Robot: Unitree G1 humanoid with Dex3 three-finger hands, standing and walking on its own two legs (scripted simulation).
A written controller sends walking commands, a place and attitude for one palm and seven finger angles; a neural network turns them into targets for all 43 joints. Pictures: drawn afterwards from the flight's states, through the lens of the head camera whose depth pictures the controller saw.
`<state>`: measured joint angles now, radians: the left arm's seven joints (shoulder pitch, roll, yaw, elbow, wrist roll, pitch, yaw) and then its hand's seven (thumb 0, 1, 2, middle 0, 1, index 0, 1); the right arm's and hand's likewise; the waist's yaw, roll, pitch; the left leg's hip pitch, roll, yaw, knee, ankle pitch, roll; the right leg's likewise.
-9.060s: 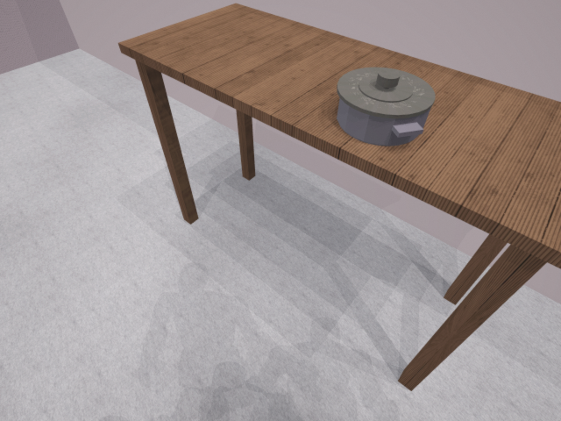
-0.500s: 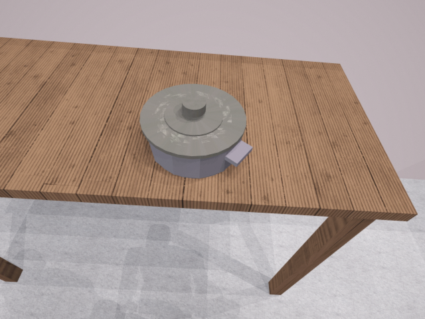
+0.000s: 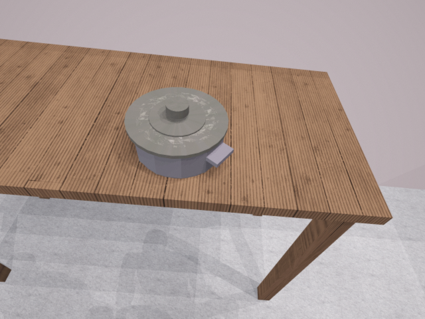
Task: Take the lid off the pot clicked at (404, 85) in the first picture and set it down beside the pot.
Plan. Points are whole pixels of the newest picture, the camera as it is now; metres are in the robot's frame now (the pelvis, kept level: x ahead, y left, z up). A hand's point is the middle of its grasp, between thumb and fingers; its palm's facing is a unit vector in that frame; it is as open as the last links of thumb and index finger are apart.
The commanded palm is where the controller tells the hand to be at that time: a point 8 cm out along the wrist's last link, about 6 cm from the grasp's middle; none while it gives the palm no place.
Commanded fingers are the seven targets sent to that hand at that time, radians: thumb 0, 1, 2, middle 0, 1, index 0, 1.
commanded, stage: come to a stop and stand still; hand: left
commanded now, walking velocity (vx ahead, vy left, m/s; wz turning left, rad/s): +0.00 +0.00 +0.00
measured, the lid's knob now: (177, 107) +0.45 +0.11 +0.16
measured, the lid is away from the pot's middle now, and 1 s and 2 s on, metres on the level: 0.00 0.00 0.00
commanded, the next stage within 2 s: look again from close up in 1.04 s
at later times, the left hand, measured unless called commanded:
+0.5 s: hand out of the picture +0.02 +0.21 -0.18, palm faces +0.03 -0.99 -0.15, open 7.4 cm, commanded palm none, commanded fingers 0.00 0.90 0.90 -0.20 -0.30 -0.20 -0.30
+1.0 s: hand out of the picture +0.00 +0.23 -0.18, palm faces +0.03 -0.99 -0.13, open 7.4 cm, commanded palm none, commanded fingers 0.00 0.90 0.90 -0.20 -0.30 -0.20 -0.30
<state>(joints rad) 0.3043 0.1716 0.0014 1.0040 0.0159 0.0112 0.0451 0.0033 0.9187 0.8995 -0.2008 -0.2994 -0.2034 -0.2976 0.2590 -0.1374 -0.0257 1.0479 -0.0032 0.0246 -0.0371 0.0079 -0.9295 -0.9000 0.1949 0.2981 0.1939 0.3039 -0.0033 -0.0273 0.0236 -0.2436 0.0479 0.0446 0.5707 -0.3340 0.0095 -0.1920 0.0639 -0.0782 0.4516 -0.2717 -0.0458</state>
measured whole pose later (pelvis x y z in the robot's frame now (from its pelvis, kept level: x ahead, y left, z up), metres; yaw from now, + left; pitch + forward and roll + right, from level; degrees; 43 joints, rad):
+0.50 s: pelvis +0.01 +0.05 +0.01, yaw +0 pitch +0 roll -1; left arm 0.29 0.16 -0.01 1.06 0.01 0.00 0.05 0.00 0.91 0.90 -0.20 -0.30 -0.20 -0.30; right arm 0.29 -0.12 0.01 1.12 0.00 -0.01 -0.04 0.02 -0.94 -0.90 0.20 0.30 0.20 0.30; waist 0.01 -0.05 0.04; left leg -0.14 -0.05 0.08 0.43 -0.29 0.09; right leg -0.12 -0.03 -0.05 0.39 -0.26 0.03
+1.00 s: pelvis +0.02 +0.08 +0.00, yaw +0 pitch +0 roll -1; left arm 0.32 0.14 0.00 1.10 0.01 0.02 0.06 0.00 0.91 0.90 -0.20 -0.30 -0.20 -0.30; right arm 0.34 -0.09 0.02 1.11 0.00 -0.02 -0.04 0.01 -0.91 -0.90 0.20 0.30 0.20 0.30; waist 0.00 -0.04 0.03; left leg -0.13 -0.09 0.09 0.42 -0.29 0.13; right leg -0.13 -0.07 -0.03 0.40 -0.26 0.06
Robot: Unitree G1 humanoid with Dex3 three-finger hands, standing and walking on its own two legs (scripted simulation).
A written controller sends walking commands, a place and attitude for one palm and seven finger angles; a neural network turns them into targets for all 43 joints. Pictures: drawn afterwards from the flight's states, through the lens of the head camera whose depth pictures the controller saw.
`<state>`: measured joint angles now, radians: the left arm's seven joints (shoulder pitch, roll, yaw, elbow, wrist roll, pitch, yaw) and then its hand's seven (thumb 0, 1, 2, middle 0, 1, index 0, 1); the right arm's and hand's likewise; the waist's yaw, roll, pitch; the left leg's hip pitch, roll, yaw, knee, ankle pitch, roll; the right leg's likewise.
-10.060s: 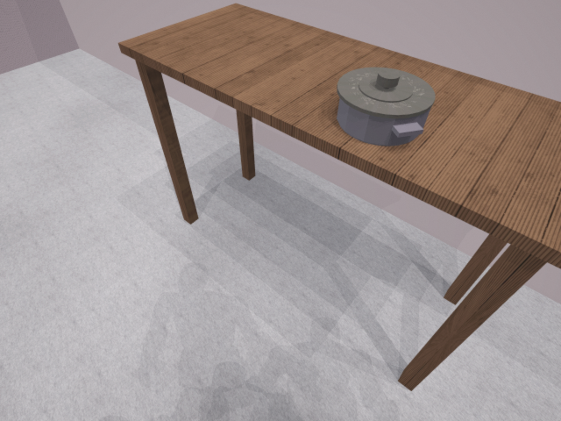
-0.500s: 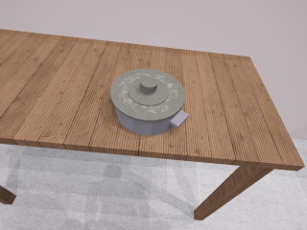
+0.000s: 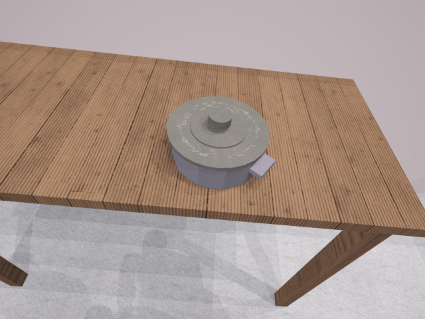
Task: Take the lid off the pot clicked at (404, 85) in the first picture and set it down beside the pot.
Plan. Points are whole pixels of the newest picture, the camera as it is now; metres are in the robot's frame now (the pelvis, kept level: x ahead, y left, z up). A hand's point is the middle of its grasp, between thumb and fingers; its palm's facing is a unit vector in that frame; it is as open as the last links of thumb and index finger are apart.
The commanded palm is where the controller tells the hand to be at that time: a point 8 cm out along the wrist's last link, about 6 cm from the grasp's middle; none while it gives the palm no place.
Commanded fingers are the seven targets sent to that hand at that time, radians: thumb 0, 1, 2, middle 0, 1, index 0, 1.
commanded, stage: come to a stop and stand still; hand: left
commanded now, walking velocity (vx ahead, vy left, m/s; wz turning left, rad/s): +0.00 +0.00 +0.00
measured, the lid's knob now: (220, 118) +0.43 +0.03 +0.16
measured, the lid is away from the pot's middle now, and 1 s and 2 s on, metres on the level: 0.00 0.00 0.00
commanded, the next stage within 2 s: look again from close up in 0.04 s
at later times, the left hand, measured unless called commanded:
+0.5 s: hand out of the picture +0.00 +0.17 -0.17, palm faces +0.05 -0.97 -0.26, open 7.4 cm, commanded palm none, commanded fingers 0.00 0.90 0.90 -0.20 -0.30 -0.20 -0.30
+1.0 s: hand out of the picture -0.01 +0.11 -0.17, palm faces +0.04 -0.97 -0.22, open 7.3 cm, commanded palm none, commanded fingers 0.00 0.90 0.90 -0.20 -0.30 -0.20 -0.30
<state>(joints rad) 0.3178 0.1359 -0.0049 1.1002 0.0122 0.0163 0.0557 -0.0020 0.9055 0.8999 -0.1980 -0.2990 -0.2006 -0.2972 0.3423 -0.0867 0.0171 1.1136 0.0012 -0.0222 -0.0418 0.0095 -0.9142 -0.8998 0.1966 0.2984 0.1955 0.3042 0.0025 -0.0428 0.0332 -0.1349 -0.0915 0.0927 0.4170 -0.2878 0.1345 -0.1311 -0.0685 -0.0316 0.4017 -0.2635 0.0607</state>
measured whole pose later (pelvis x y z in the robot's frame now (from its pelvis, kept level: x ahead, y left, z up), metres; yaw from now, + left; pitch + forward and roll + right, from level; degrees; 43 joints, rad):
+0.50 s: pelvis -0.01 -0.01 +0.00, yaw +2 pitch -1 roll +0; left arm 0.30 0.15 -0.01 1.05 0.01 0.00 0.05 0.00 0.91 0.90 -0.20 -0.30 -0.20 -0.30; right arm 0.25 -0.20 -0.01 1.05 -0.01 0.01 -0.03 0.01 -0.92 -0.90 0.20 0.30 0.20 0.30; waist 0.00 0.05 0.00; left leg -0.12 -0.11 0.07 0.41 -0.28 0.12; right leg -0.24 -0.03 0.01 0.49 -0.23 0.00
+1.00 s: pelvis -0.01 -0.06 +0.00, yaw +1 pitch -1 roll +0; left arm 0.31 0.13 -0.02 1.08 0.01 -0.01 0.05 0.00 0.91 0.90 -0.20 -0.30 -0.20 -0.30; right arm 0.25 -0.17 0.00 1.13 -0.01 0.00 -0.02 0.00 -0.92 -0.90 0.19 0.30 0.19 0.30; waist 0.00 0.04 0.01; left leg -0.14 -0.04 0.05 0.44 -0.28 0.05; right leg -0.23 0.04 -0.01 0.45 -0.20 -0.04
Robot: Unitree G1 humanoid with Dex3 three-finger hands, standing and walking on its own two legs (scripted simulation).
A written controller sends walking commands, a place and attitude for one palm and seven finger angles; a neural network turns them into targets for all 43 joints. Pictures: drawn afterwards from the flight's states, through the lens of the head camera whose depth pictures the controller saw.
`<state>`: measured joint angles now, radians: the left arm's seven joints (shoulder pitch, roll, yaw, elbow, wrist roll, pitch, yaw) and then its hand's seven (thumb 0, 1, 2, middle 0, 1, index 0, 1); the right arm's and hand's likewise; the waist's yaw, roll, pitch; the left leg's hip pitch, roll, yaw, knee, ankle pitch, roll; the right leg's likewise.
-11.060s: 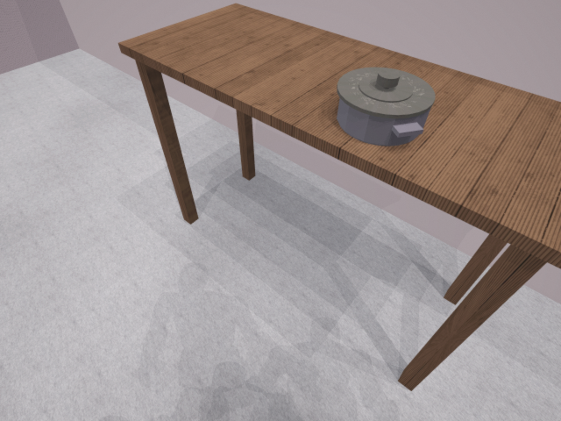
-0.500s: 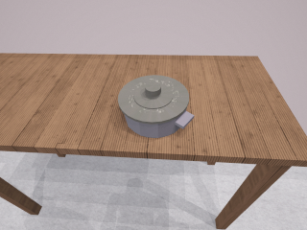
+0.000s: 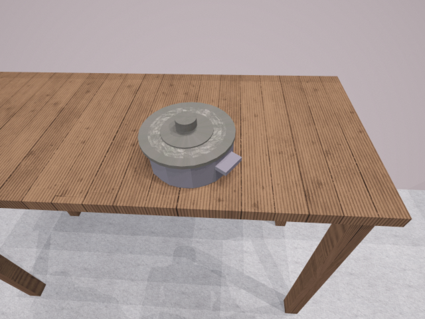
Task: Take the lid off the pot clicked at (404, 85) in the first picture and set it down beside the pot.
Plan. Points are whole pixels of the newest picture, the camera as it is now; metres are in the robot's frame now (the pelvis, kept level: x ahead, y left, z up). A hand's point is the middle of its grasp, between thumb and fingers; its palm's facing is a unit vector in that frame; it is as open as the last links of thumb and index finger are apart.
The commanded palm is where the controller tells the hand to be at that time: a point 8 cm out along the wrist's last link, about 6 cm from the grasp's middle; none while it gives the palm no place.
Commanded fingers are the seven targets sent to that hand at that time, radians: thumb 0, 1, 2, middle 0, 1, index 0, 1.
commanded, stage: look again from close up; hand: left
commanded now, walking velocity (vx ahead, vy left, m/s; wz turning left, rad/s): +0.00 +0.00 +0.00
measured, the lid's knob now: (185, 121) +0.45 +0.08 +0.16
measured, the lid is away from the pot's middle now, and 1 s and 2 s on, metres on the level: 0.00 0.00 0.00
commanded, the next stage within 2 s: lift the closed hand beside the body in 1.40 s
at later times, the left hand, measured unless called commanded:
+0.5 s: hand out of the picture -0.01 +0.18 -0.17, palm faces +0.03 -0.98 -0.21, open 7.3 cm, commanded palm none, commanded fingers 0.00 0.90 0.90 -0.20 -0.30 -0.20 -0.30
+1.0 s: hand out of the picture -0.02 +0.18 -0.17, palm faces +0.03 -0.98 -0.19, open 7.4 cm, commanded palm none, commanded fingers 0.00 0.90 0.90 -0.20 -0.30 -0.20 -0.30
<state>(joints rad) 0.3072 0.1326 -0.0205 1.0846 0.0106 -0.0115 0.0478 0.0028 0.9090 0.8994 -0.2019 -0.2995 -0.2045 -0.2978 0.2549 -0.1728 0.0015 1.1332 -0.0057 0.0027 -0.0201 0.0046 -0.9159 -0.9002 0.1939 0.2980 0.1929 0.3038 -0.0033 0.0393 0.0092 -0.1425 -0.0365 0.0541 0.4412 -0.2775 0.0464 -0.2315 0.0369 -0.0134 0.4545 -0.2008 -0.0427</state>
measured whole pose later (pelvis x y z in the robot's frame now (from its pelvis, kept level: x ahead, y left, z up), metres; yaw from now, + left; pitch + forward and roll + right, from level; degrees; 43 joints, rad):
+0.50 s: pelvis -0.01 +0.01 +0.00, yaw +0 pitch -1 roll +0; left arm 0.32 0.12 -0.01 1.11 0.02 -0.01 0.05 0.00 0.91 0.90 -0.20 -0.30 -0.20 -0.30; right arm 0.34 -0.11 0.00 1.17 -0.01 -0.01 -0.02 0.00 -0.91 -0.90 0.19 0.30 0.19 0.30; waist -0.01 0.04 -0.01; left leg -0.17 -0.05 0.06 0.45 -0.27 0.06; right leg -0.26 0.02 0.00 0.47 -0.20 -0.03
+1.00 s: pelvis +0.00 +0.03 +0.00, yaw -1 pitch -1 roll +0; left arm 0.34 0.10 -0.01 1.12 0.02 -0.01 0.05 0.00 0.90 0.90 -0.20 -0.30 -0.20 -0.30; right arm 0.31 -0.12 0.00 1.15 -0.01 -0.02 -0.03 0.01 -0.91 -0.90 0.19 0.30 0.19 0.30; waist 0.00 0.03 0.00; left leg -0.15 -0.07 0.08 0.44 -0.28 0.09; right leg -0.26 0.01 0.01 0.48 -0.21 0.00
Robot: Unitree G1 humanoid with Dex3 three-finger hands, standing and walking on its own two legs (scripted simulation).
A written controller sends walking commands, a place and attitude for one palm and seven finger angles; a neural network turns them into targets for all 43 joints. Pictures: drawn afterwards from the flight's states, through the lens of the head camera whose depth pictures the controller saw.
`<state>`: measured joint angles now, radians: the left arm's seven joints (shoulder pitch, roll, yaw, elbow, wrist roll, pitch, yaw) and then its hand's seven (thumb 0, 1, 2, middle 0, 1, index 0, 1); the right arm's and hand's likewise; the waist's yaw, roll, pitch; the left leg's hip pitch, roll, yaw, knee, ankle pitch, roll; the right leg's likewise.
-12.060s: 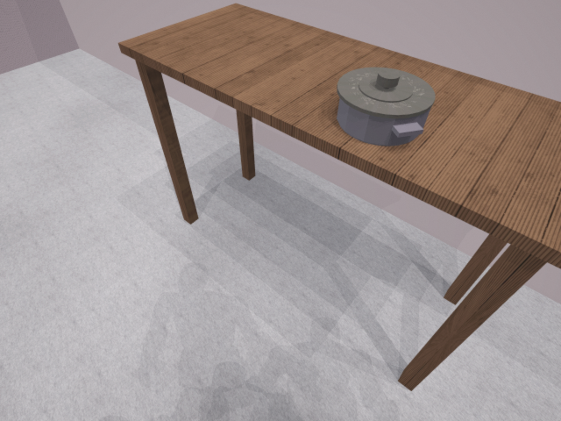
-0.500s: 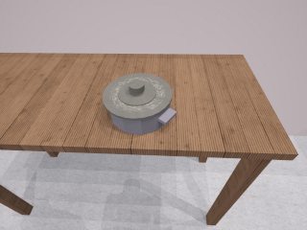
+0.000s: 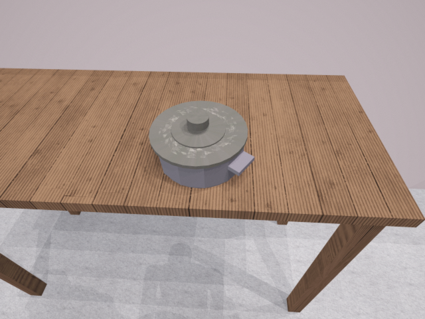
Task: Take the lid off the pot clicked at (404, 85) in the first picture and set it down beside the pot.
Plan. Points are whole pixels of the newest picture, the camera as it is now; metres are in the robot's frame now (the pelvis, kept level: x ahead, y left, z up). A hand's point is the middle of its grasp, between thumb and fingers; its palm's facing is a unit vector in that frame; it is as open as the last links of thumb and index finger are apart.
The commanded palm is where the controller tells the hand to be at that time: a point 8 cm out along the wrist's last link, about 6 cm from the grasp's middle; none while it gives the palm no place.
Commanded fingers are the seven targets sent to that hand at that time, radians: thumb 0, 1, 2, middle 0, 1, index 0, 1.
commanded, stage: look again from close up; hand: left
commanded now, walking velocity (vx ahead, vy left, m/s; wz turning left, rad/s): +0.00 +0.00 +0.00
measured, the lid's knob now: (197, 120) +0.44 +0.06 +0.16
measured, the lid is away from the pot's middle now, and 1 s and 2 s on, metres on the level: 0.00 0.00 0.00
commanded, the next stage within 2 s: lift the closed hand beside the body in 0.40 s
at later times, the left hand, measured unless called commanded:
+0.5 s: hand out of the picture -0.01 +0.16 -0.17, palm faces +0.03 -0.98 -0.18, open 7.4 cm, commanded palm +0.10 +0.21 -0.07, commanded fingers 0.00 0.90 0.90 -0.24 -0.35 -0.24 -0.35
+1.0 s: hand (91, 317) +0.13 +0.20 +0.03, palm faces +0.30 -0.91 -0.29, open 3.6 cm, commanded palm +0.08 +0.24 +0.07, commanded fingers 0.00 0.90 0.90 -1.30 -1.50 -1.30 -1.50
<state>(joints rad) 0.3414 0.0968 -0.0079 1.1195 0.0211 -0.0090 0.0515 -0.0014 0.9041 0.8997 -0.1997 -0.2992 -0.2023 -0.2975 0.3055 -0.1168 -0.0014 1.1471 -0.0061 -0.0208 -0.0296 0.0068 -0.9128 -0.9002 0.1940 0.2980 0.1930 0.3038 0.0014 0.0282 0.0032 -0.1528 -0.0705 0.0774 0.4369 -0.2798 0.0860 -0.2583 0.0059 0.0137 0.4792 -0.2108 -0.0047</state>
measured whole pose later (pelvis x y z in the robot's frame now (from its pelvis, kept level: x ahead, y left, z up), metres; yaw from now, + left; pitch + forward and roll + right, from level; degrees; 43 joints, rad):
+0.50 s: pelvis +0.01 +0.00 +0.00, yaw +0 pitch -1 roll +0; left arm 0.33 0.10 -0.01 1.12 0.02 -0.01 0.05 0.00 0.90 0.90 -0.20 -0.30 -0.20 -0.30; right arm 0.32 -0.10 0.01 1.16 -0.01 -0.03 -0.03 0.00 -0.91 -0.90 0.19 0.30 0.19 0.30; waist 0.00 0.02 0.01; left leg -0.13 -0.07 0.08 0.42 -0.29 0.09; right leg -0.24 0.00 0.02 0.47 -0.22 0.00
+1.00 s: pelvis +0.01 -0.02 +0.00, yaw +4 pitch -2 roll -1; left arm 0.71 0.25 0.09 -0.25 -0.03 -0.08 0.05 0.01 0.90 0.90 -0.93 -1.09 -0.93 -1.09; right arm 0.14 -0.23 -0.03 0.48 0.03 -0.18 -0.01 0.01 -0.91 -0.90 0.19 0.30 0.19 0.30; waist 0.07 0.02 -0.04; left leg -0.17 -0.04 -0.01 0.54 -0.34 0.05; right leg -0.21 0.03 -0.08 0.49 -0.25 -0.04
